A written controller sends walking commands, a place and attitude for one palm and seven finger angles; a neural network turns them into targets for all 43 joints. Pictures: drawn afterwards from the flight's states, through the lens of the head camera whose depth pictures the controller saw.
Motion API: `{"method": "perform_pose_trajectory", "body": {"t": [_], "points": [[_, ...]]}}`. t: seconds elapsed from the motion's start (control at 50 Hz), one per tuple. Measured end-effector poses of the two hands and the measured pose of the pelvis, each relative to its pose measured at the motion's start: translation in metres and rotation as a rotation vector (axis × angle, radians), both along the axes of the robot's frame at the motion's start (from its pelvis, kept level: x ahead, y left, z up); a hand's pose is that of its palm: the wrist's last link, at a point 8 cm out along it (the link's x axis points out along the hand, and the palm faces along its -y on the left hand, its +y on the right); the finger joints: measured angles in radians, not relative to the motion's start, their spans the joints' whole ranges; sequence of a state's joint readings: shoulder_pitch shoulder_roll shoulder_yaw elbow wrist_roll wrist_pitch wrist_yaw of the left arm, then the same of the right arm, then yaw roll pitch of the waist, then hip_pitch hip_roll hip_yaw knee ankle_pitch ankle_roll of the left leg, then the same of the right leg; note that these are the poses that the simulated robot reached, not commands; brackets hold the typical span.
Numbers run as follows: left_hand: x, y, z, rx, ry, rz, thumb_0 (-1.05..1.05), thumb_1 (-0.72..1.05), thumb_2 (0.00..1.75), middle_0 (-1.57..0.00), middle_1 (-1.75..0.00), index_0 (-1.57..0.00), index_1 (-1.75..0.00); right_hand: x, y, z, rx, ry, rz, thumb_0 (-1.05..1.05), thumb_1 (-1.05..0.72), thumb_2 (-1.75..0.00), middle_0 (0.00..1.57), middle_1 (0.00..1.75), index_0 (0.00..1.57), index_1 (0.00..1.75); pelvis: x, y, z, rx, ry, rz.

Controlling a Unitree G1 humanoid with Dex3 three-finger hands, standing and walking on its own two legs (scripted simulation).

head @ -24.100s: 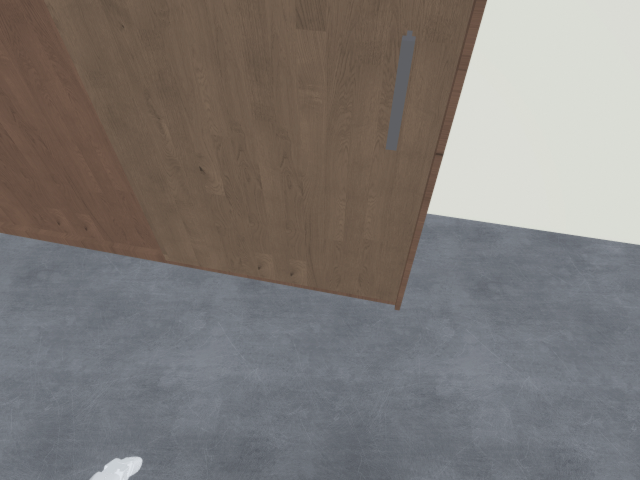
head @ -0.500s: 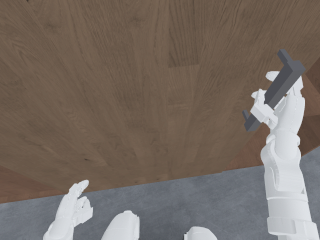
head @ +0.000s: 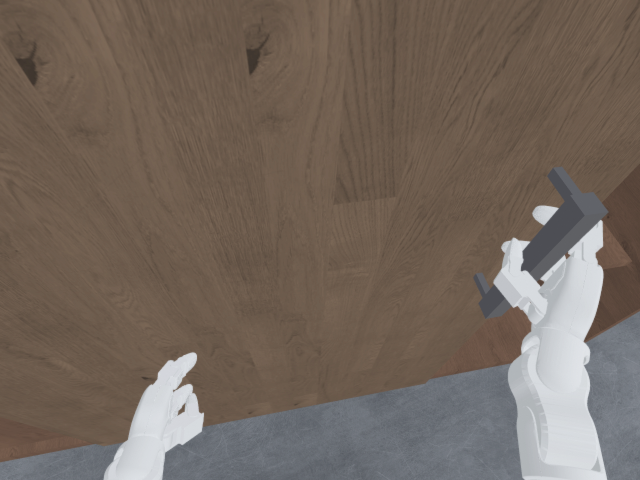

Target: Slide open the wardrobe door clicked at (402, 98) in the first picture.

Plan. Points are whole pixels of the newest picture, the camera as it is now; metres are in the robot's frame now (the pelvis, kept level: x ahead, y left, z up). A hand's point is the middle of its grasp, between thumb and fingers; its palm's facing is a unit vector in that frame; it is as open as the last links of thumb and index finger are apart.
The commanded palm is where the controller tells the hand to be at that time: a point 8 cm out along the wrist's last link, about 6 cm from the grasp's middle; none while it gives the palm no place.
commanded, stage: stop walking and hold the door there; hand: right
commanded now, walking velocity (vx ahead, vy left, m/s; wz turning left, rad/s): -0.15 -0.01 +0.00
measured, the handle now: (520, 252) +0.34 -0.27 +0.08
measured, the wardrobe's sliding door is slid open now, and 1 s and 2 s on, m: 0.43 0.43 0.43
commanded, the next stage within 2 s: none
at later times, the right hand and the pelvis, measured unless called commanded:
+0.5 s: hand (518, 277) +0.30 -0.24 +0.10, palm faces +0.34 +0.91 -0.24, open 6.2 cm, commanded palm +0.25 -0.25 +0.09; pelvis +0.03 -0.02 +0.01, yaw +3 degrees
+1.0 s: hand (517, 275) +0.30 -0.24 +0.10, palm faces +0.35 +0.92 -0.20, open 6.1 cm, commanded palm +0.26 -0.25 +0.09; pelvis -0.01 -0.02 +0.00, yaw +5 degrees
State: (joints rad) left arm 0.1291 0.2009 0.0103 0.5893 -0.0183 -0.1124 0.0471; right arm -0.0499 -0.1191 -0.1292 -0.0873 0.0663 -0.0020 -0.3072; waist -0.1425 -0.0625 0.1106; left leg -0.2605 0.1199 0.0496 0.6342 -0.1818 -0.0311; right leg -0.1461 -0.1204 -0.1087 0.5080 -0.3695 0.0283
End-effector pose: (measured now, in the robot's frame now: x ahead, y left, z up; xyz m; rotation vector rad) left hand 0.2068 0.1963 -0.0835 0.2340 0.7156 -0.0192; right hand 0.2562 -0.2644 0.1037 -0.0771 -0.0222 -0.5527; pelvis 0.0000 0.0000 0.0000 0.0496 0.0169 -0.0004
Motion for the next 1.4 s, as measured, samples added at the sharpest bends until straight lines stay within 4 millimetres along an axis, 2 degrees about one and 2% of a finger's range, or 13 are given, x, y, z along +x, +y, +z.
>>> {"method": "perform_pose_trajectory", "body": {"t": [0.08,0.16,0.2,0.3,0.44,0.52,0.62,0.72,0.86,1.16,1.4], "points": [[0.002,-0.002,0.003,0.023,0.012,0.005,0.01,0.9,0.9,-0.2,-0.3,-0.22,-0.32,-0.001,0.0,-0.001,0.006,-0.032,0.005,0.03,-0.7,-0.77,0.38,1.39,0.12,1.4,0.014,-0.008,-0.002,0.013,0.0,0.005],[-0.004,0.004,0.006,0.046,0.05,0.072,0.01,0.9,0.9,-0.2,-0.3,-0.23,-0.32,0.004,-0.018,0.001,-0.198,0.02,0.177,-0.05,-0.62,-0.76,0.4,1.4,0.22,1.4,0.021,-0.01,0.001,0.011,-0.006,0.036],[-0.01,0.008,0.012,0.046,0.052,0.109,0.01,0.9,0.9,-0.2,-0.3,-0.22,-0.32,0.004,-0.022,0.003,-0.229,0.063,0.221,-0.07,-0.62,-0.76,0.41,1.4,0.27,1.4,0.024,-0.012,0.005,0.014,-0.021,0.048],[-0.021,0.016,0.015,0.035,0.032,0.157,0.01,0.9,0.9,-0.2,-0.3,-0.21,-0.31,0.003,-0.02,0.004,-0.187,0.095,0.204,-0.06,-0.63,-0.77,0.44,1.4,0.32,1.4,0.031,-0.014,0.009,0.03,-0.028,0.062],[-0.036,0.024,0.021,0.058,0.044,0.197,0.02,0.9,0.9,-0.2,-0.3,-0.21,-0.31,0.003,-0.018,0.004,-0.139,0.1,0.192,-0.04,-0.63,-0.78,0.45,1.4,0.34,1.4,0.03,-0.016,0.015,0.015,-0.023,0.051],[-0.036,0.026,0.016,0.066,0.02,0.195,0.02,0.9,0.9,-0.2,-0.3,-0.21,-0.31,0.004,-0.018,0.003,-0.154,0.068,0.189,-0.04,-0.62,-0.79,0.46,1.4,0.34,1.4,0.03,-0.014,0.005,0.021,-0.014,0.047],[-0.034,0.024,0.004,0.059,0.024,0.195,0.02,0.9,0.9,-0.2,-0.3,-0.21,-0.3,0.005,-0.016,0.001,-0.136,0.024,0.167,-0.02,-0.62,-0.81,0.46,1.4,0.33,1.4,0.022,-0.016,-0.004,0.01,-0.014,0.059],[-0.041,0.016,0.011,0.059,0.009,0.208,0.02,0.9,0.9,-0.2,-0.3,-0.21,-0.3,0.004,-0.018,0.001,-0.133,0.036,0.198,-0.02,-0.64,-0.78,0.46,1.4,0.35,1.4,0.012,-0.023,0.0,-0.001,-0.018,0.056],[-0.056,0.008,0.012,0.041,0.009,0.197,0.02,0.9,0.9,-0.2,-0.3,-0.21,-0.3,0.005,-0.017,0.001,-0.124,0.023,0.196,-0.01,-0.64,-0.79,0.46,1.4,0.35,1.4,0.003,-0.02,0.0,-0.014,-0.036,0.084],[-0.103,0.03,-0.003,0.076,0.098,0.27,0.02,0.9,0.9,-0.2,-0.3,-0.21,-0.3,0.004,-0.017,0.001,-0.125,0.034,0.181,-0.02,-0.64,-0.78,0.46,1.4,0.35,1.4,-0.022,-0.02,0.0,-0.041,-0.021,0.095],[-0.114,0.036,-0.007,0.062,0.1,0.282,0.02,0.9,0.9,-0.2,-0.3,-0.21,-0.3,0.004,-0.016,0.001,-0.135,0.04,0.16,-0.03,-0.63,-0.78,0.46,1.4,0.34,1.4,-0.034,-0.014,-0.001,-0.053,-0.024,0.101]]}}
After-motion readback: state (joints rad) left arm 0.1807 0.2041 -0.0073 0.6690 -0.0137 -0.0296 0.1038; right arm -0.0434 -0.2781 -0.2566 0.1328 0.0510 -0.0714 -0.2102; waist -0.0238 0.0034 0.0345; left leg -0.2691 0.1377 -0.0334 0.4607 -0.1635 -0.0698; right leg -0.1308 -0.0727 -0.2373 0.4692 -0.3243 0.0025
